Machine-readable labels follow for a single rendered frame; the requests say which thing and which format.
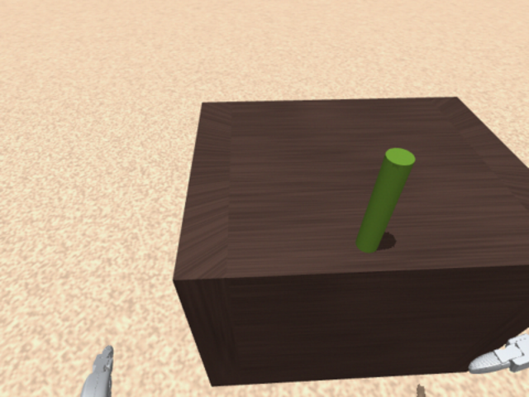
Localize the can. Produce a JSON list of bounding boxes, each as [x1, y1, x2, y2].
[[355, 148, 415, 253]]

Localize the right robot hand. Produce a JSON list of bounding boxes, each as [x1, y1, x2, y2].
[[469, 333, 529, 374]]

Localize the left robot hand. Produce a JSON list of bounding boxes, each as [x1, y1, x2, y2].
[[80, 346, 113, 397]]

